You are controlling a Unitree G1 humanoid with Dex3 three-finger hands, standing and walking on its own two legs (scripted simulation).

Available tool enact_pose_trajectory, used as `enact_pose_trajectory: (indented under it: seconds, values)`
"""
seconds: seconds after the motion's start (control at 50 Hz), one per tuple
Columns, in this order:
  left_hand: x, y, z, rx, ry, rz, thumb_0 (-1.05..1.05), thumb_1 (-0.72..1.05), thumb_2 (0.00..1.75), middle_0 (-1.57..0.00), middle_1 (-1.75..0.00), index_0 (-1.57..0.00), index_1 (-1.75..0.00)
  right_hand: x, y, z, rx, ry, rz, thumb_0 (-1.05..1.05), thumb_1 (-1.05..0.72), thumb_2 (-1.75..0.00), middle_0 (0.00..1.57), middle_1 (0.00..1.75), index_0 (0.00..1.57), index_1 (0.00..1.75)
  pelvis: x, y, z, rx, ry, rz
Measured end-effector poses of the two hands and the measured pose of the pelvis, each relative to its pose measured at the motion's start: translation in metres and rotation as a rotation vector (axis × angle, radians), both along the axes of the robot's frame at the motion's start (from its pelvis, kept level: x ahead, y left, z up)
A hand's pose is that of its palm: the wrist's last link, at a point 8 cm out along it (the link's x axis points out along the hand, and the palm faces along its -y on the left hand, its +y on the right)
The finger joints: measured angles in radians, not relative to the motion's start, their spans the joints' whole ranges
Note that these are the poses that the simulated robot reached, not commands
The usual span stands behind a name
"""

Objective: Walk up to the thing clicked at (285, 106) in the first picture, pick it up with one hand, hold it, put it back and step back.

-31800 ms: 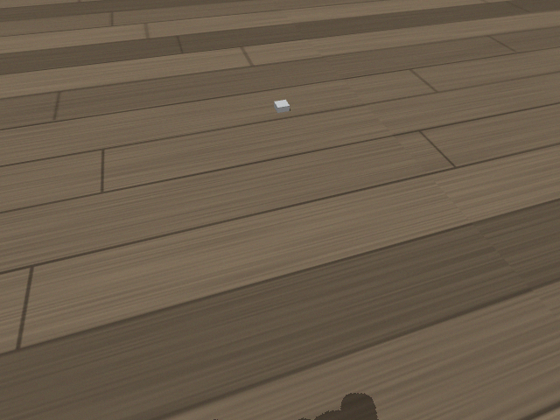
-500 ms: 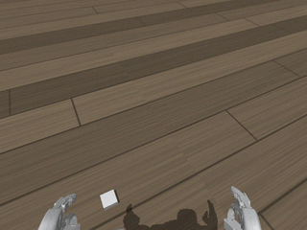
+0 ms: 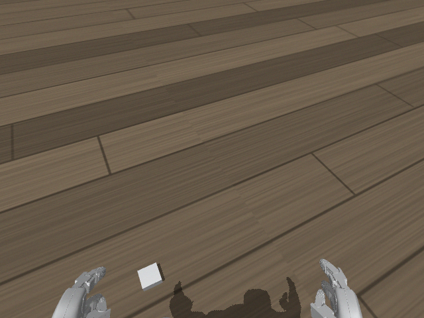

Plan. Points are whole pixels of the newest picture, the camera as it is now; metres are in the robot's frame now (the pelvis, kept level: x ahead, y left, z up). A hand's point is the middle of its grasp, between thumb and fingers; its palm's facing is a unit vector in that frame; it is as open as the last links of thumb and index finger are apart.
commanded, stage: home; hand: left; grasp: from above
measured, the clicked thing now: (150, 276) +0.42 +0.23 -0.69
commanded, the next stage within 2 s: stand in 0.28 s
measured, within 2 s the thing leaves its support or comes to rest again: neither
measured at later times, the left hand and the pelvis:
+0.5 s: hand (97, 317) +0.16 +0.21 -0.08, palm faces +0.01 -0.95 -0.32, open 7.4 cm; pelvis +0.00 +0.00 +0.01, yaw +0 degrees
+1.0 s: hand out of the picture +0.03 +0.25 -0.10, palm faces +0.04 -0.95 -0.32, open 7.4 cm; pelvis +0.00 +0.01 +0.06, yaw +0 degrees
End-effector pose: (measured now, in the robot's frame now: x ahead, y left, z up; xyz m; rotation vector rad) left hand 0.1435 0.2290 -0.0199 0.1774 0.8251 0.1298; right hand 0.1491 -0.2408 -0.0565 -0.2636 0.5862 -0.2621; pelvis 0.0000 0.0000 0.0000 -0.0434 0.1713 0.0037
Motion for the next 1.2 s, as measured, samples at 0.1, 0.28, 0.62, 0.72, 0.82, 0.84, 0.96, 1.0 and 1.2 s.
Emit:
enact_pose_trajectory:
  seconds: [0.1, 0.28, 0.62, 0.72, 0.82, 0.84, 0.96, 1.0, 1.2]
  values:
    - [0.001, 0.002, 0.000, 0.004, -0.001, -0.001, 0.01, 0.90, 0.90, -0.20, -0.30, -0.20, -0.30, 0.001, 0.002, 0.000, 0.003, 0.001, 0.002, 0.01, -0.91, -0.90, 0.20, 0.30, 0.21, 0.30, 0.000, 0.001, 0.000, 0.000, 0.003, -0.001]
    - [0.002, 0.003, 0.001, 0.007, 0.001, -0.002, 0.01, 0.90, 0.90, -0.20, -0.30, -0.20, -0.30, 0.003, 0.004, -0.002, 0.008, 0.004, 0.004, 0.01, -0.91, -0.90, 0.20, 0.30, 0.21, 0.30, 0.002, 0.002, -0.001, -0.001, 0.008, -0.001]
    - [-0.028, 0.050, -0.045, 0.128, 0.152, 0.023, 0.01, 0.90, 0.90, -0.20, -0.30, -0.20, -0.30, -0.033, -0.024, -0.017, 0.001, 0.438, 0.085, 0.01, -0.91, -0.90, 0.20, 0.30, 0.21, 0.30, -0.004, 0.005, 0.028, 0.044, -0.151, -0.006]
    - [-0.062, 0.059, -0.053, 0.118, 0.271, 0.065, 0.01, 0.90, 0.90, -0.20, -0.30, -0.20, -0.30, -0.054, -0.028, -0.012, 0.005, 0.516, 0.034, 0.01, -0.91, -0.90, 0.20, 0.30, 0.21, 0.30, -0.002, 0.010, 0.039, 0.037, -0.180, -0.004]
    - [-0.092, 0.060, -0.053, 0.099, 0.370, 0.091, 0.01, 0.90, 0.90, -0.20, -0.30, -0.20, -0.30, -0.070, -0.024, -0.010, 0.025, 0.582, 0.010, 0.01, -0.91, -0.90, 0.20, 0.30, 0.21, 0.30, 0.000, 0.012, 0.050, 0.036, -0.201, -0.001]
    - [-0.097, 0.060, -0.053, 0.097, 0.387, 0.095, 0.01, 0.90, 0.90, -0.20, -0.30, -0.20, -0.30, -0.073, -0.023, -0.010, 0.030, 0.591, 0.007, 0.01, -0.91, -0.90, 0.20, 0.30, 0.21, 0.30, 0.000, 0.012, 0.052, 0.037, -0.205, -0.001]
    - [-0.117, 0.061, -0.049, 0.094, 0.448, 0.116, 0.01, 0.90, 0.90, -0.20, -0.30, -0.20, -0.30, -0.081, -0.018, -0.010, 0.056, 0.624, -0.006, 0.01, -0.91, -0.90, 0.20, 0.30, 0.21, 0.30, -0.002, 0.013, 0.059, 0.040, -0.227, 0.002]
    - [-0.120, 0.062, -0.048, 0.096, 0.456, 0.119, 0.01, 0.90, 0.90, -0.20, -0.30, -0.20, -0.30, -0.083, -0.017, -0.010, 0.061, 0.630, -0.009, 0.01, -0.91, -0.90, 0.20, 0.30, 0.21, 0.30, -0.003, 0.013, 0.061, 0.040, -0.234, 0.003]
    - [-0.123, 0.066, -0.042, 0.113, 0.455, 0.123, 0.00, 0.90, 0.90, -0.20, -0.30, -0.20, -0.30, -0.090, -0.023, -0.008, 0.066, 0.638, -0.021, 0.01, -0.91, -0.90, 0.20, 0.30, 0.21, 0.30, -0.009, 0.010, 0.065, 0.041, -0.248, 0.004]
